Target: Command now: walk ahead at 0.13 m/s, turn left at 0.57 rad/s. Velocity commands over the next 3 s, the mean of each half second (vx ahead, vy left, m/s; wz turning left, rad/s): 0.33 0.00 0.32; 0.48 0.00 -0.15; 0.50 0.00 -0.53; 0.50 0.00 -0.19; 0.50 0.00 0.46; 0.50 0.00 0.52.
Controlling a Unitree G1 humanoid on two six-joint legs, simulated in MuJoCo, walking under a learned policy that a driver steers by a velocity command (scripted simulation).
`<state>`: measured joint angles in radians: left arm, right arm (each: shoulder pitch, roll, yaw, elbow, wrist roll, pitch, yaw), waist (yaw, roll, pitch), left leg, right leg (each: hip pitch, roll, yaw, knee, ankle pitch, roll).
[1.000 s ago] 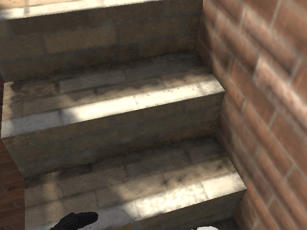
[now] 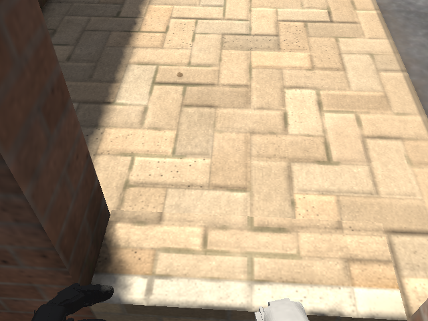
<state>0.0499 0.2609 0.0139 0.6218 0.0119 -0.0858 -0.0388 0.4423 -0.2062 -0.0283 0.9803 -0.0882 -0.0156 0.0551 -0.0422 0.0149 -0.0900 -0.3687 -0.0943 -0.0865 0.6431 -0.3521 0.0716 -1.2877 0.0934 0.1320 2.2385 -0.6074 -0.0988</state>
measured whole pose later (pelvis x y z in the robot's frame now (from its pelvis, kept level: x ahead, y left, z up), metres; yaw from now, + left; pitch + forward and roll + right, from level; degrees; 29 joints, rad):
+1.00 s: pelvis +0.31 +0.01 +0.23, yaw +1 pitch +5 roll -3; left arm 0.16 0.10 -0.10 0.71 -0.02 0.03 -0.12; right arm 0.56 -0.13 0.05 1.14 -0.18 -0.11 0.05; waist -0.03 0.04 -0.07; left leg -0.09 0.08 0.11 0.30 -0.30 0.03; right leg -1.53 -0.06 -0.01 2.20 -0.14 -0.25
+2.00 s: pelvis +0.81 -0.11 +0.43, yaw -19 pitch +5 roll +3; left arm -0.02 0.17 0.02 0.73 -0.02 -0.10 -0.01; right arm 0.43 -0.18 -0.07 1.03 0.02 -0.09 -0.01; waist -0.08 -0.06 -0.03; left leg -0.15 -0.02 0.11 0.24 -0.19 0.01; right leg -0.85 -0.16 0.07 0.89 0.00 0.01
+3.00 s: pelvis +1.26 -0.16 +0.43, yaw +13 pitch +2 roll -1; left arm -0.03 0.26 0.08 0.76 0.00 -0.10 0.00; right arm 0.37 -0.22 -0.07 0.79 0.01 -0.06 -0.01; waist -0.07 -0.05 0.01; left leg -0.11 -0.11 -0.11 0.31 -0.23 0.10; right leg -0.69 -0.07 0.08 0.64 0.13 0.02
